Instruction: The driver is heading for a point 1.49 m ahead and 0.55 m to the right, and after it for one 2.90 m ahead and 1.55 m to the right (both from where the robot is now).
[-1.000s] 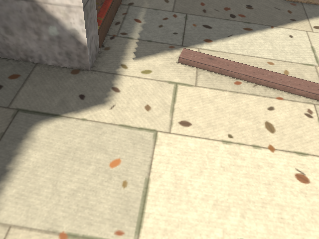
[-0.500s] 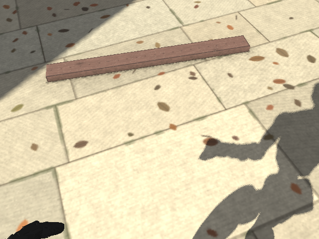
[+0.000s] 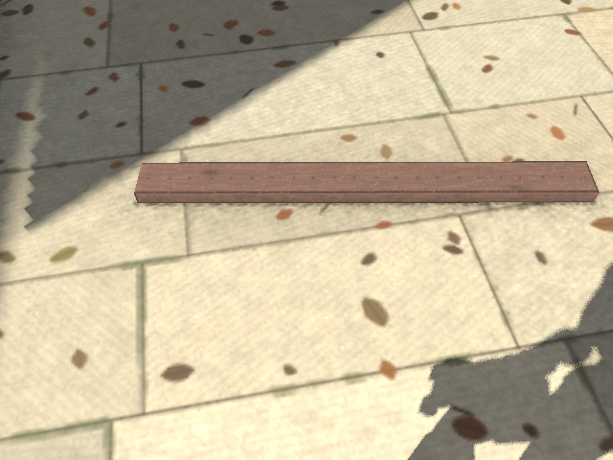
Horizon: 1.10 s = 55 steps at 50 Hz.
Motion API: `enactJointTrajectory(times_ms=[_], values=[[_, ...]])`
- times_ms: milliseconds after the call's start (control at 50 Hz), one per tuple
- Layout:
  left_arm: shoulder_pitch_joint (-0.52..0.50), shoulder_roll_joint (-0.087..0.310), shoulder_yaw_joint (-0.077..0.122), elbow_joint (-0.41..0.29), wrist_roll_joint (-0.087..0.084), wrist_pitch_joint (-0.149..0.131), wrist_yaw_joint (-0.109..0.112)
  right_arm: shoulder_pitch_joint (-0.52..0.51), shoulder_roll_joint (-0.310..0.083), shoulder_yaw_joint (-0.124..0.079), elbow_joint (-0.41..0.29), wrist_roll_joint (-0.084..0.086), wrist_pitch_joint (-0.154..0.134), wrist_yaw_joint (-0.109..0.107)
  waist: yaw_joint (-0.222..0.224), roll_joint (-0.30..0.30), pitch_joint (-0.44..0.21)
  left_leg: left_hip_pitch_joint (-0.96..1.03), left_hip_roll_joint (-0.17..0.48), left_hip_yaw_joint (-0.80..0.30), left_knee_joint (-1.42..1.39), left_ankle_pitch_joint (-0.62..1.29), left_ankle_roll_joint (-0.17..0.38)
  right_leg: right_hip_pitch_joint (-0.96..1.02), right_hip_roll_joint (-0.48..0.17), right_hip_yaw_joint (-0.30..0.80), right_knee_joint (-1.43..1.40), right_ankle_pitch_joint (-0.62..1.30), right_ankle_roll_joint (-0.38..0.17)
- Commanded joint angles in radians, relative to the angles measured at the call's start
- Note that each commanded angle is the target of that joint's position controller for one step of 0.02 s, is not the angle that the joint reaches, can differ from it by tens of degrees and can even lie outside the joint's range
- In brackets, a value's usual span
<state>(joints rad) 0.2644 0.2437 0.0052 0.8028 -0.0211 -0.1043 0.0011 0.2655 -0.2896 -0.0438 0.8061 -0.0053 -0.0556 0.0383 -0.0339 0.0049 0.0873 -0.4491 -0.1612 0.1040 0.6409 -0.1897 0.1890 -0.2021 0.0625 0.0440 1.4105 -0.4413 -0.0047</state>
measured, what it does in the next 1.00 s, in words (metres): walks ahead, turning right: right foot, then left foot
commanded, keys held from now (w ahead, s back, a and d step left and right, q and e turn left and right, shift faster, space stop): e+shift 0.84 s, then q+shift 0.16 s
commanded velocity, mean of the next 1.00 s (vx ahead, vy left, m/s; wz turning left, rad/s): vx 0.11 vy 0.00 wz -0.62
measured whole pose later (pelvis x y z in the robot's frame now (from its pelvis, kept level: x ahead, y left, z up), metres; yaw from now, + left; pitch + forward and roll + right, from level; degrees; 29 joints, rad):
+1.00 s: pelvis +0.35 +0.00 +0.03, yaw -40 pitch +2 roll -1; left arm 0.14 0.33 0.08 0.57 0.01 0.04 0.02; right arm 0.19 -0.26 -0.06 0.71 -0.01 0.01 -0.03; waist -0.04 -0.03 0.03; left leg -0.30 -0.01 -0.07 0.46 -0.19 0.01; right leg -0.49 0.06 0.13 1.03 -0.45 0.08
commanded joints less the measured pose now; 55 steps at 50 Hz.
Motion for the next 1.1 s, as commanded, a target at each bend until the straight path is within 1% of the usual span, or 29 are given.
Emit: enactJointTrajectory(times_ms=[20, 40, 80, 120, 180, 260, 320, 360, 380, 400, 420, 440, 460, 480, 540, 600, 720, 760, 780, 800, 820, 840, 860, 880, 920, 980, 1000, 1040, 1100], values=[[0.023, 0.160, 0.038, -0.088, -0.039, -0.019, 0.005, -0.025, -0.065, -0.012, -0.083, 0.016, -0.043, -0.007, 0.052, -0.196, -0.117, 0.312, 0.445, -0.559, -0.376, 0.434, 0.139, -0.364, -0.107, 0.110, 0.064, 0.049, -0.027], [0.051, 0.159, 0.044, -0.075, -0.036, 0.005, 0.007, -0.030, -0.063, -0.007, -0.077, 0.002, -0.050, -0.011, 0.067, -0.146, -0.080, 0.198, 0.411, -0.450, -0.387, 0.525, 0.100, -0.295, -0.134, 0.123, -0.003, 0.084, -0.021], [0.070, 0.132, 0.046, -0.068, -0.020, 0.039, 0.009, -0.023, -0.048, -0.004, -0.044, -0.002, -0.062, -0.019, 0.081, -0.037, -0.051, 0.088, 0.316, -0.239, -0.414, 0.690, 0.016, -0.214, -0.142, 0.089, -0.170, 0.149, -0.001], [0.031, 0.102, 0.046, -0.083, -0.008, 0.050, 0.015, -0.040, -0.085, -0.015, -0.040, -0.013, -0.064, -0.040, 0.070, 0.008, -0.070, 0.121, 0.256, -0.102, -0.413, 0.864, -0.042, -0.242, -0.111, 0.039, -0.299, 0.255, 0.024], [-0.044, 0.099, 0.052, -0.114, -0.013, 0.051, 0.010, -0.105, -0.105, -0.021, -0.074, -0.002, -0.029, -0.082, 0.039, 0.046, -0.109, 0.267, 0.220, 0.007, -0.396, 0.799, -0.119, -0.318, -0.105, -0.026, -0.532, 0.450, 0.057], [-0.147, 0.086, 0.054, -0.172, -0.005, 0.049, -0.031, -0.085, -0.101, -0.021, -0.083, -0.004, 0.031, -0.121, -0.031, 0.060, -0.130, 0.437, 0.266, 0.045, -0.306, 0.703, -0.140, -0.394, -0.105, -0.100, -0.739, 0.584, 0.067], [-0.031, 0.127, 0.077, -0.167, 0.003, 0.046, -0.059, -0.141, -0.105, -0.029, -0.115, -0.009, 0.068, -0.135, 0.020, 0.087, -0.157, 0.454, 0.318, 0.054, -0.146, 0.853, -0.129, -0.331, -0.059, -0.152, -0.747, 0.443, 0.019], [0.175, 0.180, 0.105, -0.130, 0.008, 0.043, -0.051, -0.232, -0.106, -0.034, -0.156, -0.006, 0.082, -0.139, 0.125, 0.092, -0.211, 0.364, 0.314, 0.057, 0.106, 0.978, -0.150, -0.138, -0.010, -0.141, -0.807, 0.361, -0.063], [0.326, 0.221, 0.126, -0.109, 0.015, 0.034, -0.034, -0.295, -0.102, -0.029, -0.180, 0.003, 0.080, -0.129, 0.231, -0.004, -0.244, 0.235, 0.233, 0.061, 0.383, 0.708, -0.179, 0.056, -0.026, -0.052, -0.972, 0.563, -0.129], [0.262, 0.271, 0.128, -0.124, 0.023, 0.027, -0.016, -0.242, 0.029, 0.000, -0.208, -0.045, 0.073, -0.094, 0.093, -0.289, -0.212, -0.071, 0.048, 0.014, 0.660, -0.360, -0.220, 0.206, -0.188, 0.250, -0.899, 1.012, -0.225], [0.153, 0.328, 0.134, -0.194, 0.071, 0.018, -0.010, -0.090, 0.007, 0.004, -0.213, -0.017, 0.056, -0.068, 0.025, -0.310, -0.435, -0.265, -0.054, -0.239, 0.962, -0.489, -0.268, 0.397, -0.389, 0.786, -1.026, 0.795, -0.470], [0.046, 0.297, 0.139, -0.254, 0.059, 0.028, -0.007, -0.099, -0.100, -0.010, -0.197, 0.005, 0.033, -0.051, 0.042, -0.146, -0.430, -0.279, 0.028, -0.334, 0.932, -0.377, -0.227, 0.336, -0.384, 0.764, -1.089, 0.522, -0.434], [-0.022, 0.229, 0.120, -0.278, 0.024, 0.043, 0.003, -0.185, -0.127, -0.020, -0.218, 0.004, 0.027, -0.046, 0.032, -0.009, -0.290, -0.290, 0.058, -0.308, 0.867, -0.299, -0.215, 0.197, -0.325, 0.654, -1.110, 0.384, -0.373], [-0.049, 0.196, 0.108, -0.289, -0.002, 0.060, 0.009, -0.224, -0.105, -0.018, -0.223, -0.011, 0.031, -0.049, 0.012, 0.101, -0.225, -0.267, 0.092, -0.288, 0.775, -0.255, -0.215, 0.079, -0.274, 0.573, -1.128, 0.302, -0.320], [-0.082, 0.185, 0.112, -0.309, -0.002, 0.099, 0.027, -0.230, -0.052, -0.015, -0.225, -0.004, 0.051, -0.047, -0.006, 0.010, -0.159, -0.133, 0.100, -0.243, 0.427, -0.209, -0.239, -0.087, -0.126, 0.402, -1.117, 0.318, -0.237], [-0.032, 0.221, 0.133, -0.295, 0.006, 0.127, 0.047, -0.222, -0.016, -0.010, -0.203, 0.006, 0.046, -0.060, 0.024, -0.071, -0.228, -0.057, 0.073, -0.231, 0.236, -0.180, -0.275, -0.056, -0.111, 0.394, -1.066, 0.475, -0.222], [-0.071, 0.217, 0.141, -0.319, 0.000, 0.159, 0.046, -0.229, -0.055, -0.033, -0.179, 0.020, 0.030, -0.060, 0.064, -0.191, -0.234, 0.035, 0.065, -0.253, -0.011, -0.091, -0.256, -0.033, -0.093, 0.492, -1.023, 0.306, -0.154], [-0.112, 0.212, 0.139, -0.334, -0.006, 0.163, 0.041, -0.173, -0.077, -0.049, -0.157, 0.018, 0.017, -0.053, 0.032, -0.205, -0.225, 0.140, 0.082, -0.247, -0.189, -0.014, -0.228, -0.061, -0.067, 0.516, -0.974, 0.279, -0.126], [-0.117, 0.190, 0.131, -0.342, -0.009, 0.165, 0.039, -0.135, -0.104, -0.062, -0.142, 0.012, 0.014, -0.053, 0.023, -0.167, -0.235, 0.250, 0.155, -0.274, -0.287, 0.057, -0.198, -0.124, -0.024, 0.487, -0.907, 0.173, -0.096], [-0.040, 0.127, 0.112, -0.333, 0.000, 0.167, 0.035, -0.145, -0.168, -0.076, -0.157, -0.006, 0.023, -0.058, 0.068, 0.025, -0.272, 0.384, 0.381, -0.463, -0.312, 0.077, -0.104, -0.251, 0.073, 0.352, -0.693, -0.130, -0.053], [-0.058, 0.161, 0.119, -0.371, -0.001, 0.150, 0.024, -0.163, -0.196, -0.078, -0.166, -0.048, 0.031, -0.057, 0.092, 0.293, -0.214, 0.334, 0.526, -0.700, -0.379, 0.138, 0.040, -0.437, 0.140, 0.184, -0.452, -0.208, -0.002], [-0.046, 0.251, 0.139, -0.350, 0.007, 0.136, 0.015, -0.210, -0.144, -0.072, -0.196, -0.048, 0.027, -0.063, 0.097, 0.257, -0.186, 0.301, 0.564, -0.691, -0.378, 0.137, 0.079, -0.480, 0.037, 0.158, -0.276, -0.134, 0.039], [-0.045, 0.271, 0.143, -0.315, 0.006, 0.137, 0.014, -0.234, -0.091, -0.057, -0.208, -0.031, 0.030, -0.072, 0.084, 0.164, -0.169, 0.263, 0.486, -0.572, -0.337, 0.128, 0.048, -0.444, 0.014, 0.145, -0.220, -0.062, 0.055], [-0.039, 0.238, 0.134, -0.285, 0.013, 0.144, 0.020, -0.232, -0.075, -0.048, -0.208, -0.014, 0.037, -0.077, 0.077, 0.088, -0.154, 0.248, 0.410, -0.479, -0.309, 0.145, 0.014, -0.424, 0.016, 0.133, -0.162, -0.019, 0.069], [-0.056, 0.152, 0.096, -0.286, 0.019, 0.143, 0.022, -0.186, -0.096, -0.040, -0.188, -0.001, 0.046, -0.079, 0.054, 0.048, -0.132, 0.233, 0.372, -0.427, -0.303, 0.291, 0.025, -0.411, 0.040, 0.111, -0.134, -0.002, 0.080], [-0.090, 0.063, 0.051, -0.291, 0.039, 0.130, 0.023, -0.170, -0.057, -0.019, -0.163, 0.001, 0.050, -0.060, 0.056, 0.119, -0.180, 0.257, 0.294, -0.344, -0.286, 0.315, -0.002, -0.260, -0.028, 0.038, -0.474, -0.018, 0.095], [-0.122, 0.056, 0.047, -0.298, 0.042, 0.126, 0.021, -0.158, -0.087, -0.030, -0.164, 0.012, 0.057, -0.054, 0.036, 0.174, -0.166, 0.247, 0.272, -0.351, -0.289, 0.286, -0.006, -0.203, -0.029, -0.003, -0.598, -0.045, 0.101], [-0.148, 0.117, 0.071, -0.293, 0.016, 0.123, 0.025, -0.086, -0.185, -0.065, -0.158, 0.020, 0.071, -0.051, -0.003, 0.236, -0.146, 0.285, 0.300, -0.442, -0.277, 0.275, 0.016, -0.180, 0.009, -0.020, -0.724, -0.033, 0.105], [-0.078, 0.133, 0.084, -0.252, 0.002, 0.113, 0.030, -0.089, -0.187, -0.073, -0.167, 0.046, 0.072, -0.059, 0.044, 0.223, -0.163, 0.296, 0.303, -0.537, -0.245, 0.302, -0.008, -0.054, 0.021, 0.007, -1.030, 0.164, 0.050]])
